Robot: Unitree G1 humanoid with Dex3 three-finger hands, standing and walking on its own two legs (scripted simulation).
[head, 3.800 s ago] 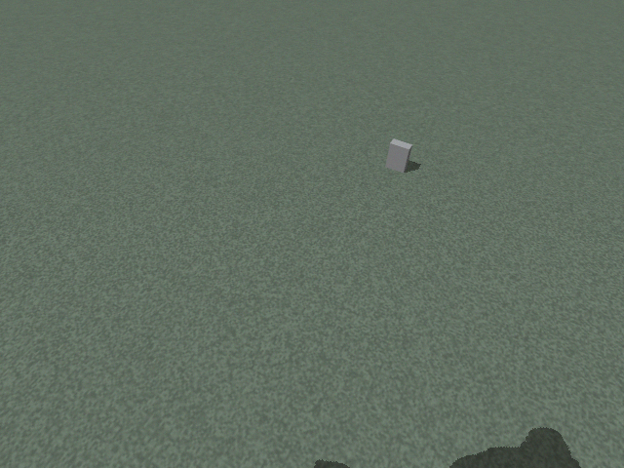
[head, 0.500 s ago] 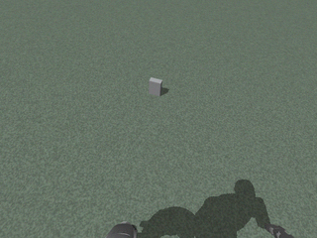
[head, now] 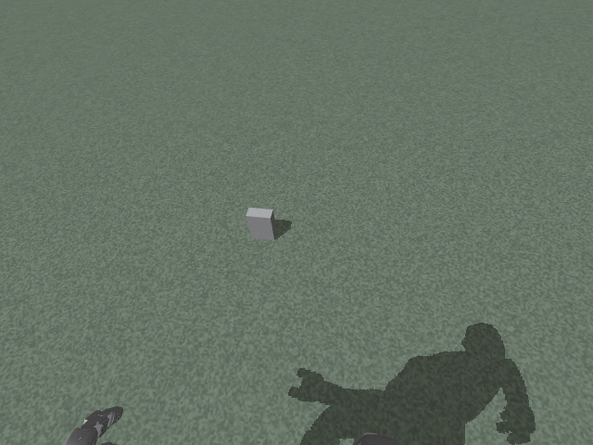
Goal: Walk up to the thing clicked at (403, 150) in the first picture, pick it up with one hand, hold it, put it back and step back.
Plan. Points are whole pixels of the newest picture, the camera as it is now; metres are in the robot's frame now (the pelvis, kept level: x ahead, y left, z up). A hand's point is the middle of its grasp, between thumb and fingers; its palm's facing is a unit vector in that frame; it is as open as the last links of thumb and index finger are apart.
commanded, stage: walk up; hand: left
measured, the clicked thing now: (261, 224) +1.03 +0.21 -0.68
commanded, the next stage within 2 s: none
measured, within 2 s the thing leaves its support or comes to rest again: neither
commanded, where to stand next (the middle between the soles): +0.76 +0.07 m, yaw +0 degrees
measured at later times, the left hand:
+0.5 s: hand (118, 376) +0.25 +0.33 -0.15, palm faces -0.05 -0.93 -0.36, open 7.4 cm
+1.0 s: hand (170, 252) +0.48 +0.28 -0.10, palm faces -0.02 -0.91 -0.41, open 7.3 cm
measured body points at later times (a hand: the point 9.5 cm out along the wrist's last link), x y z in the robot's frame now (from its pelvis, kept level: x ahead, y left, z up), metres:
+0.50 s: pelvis +0.22 +0.06 +0.01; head +0.24 +0.08 +0.46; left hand +0.26 +0.38 -0.12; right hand +0.32 -0.26 -0.08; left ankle +0.28 +0.17 -0.72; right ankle +0.14 -0.09 -0.64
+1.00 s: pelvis +0.40 +0.01 +0.02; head +0.42 -0.02 +0.46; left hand +0.48 +0.33 -0.07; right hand +0.46 -0.30 -0.12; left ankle +0.37 +0.17 -0.64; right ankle +0.45 -0.09 -0.72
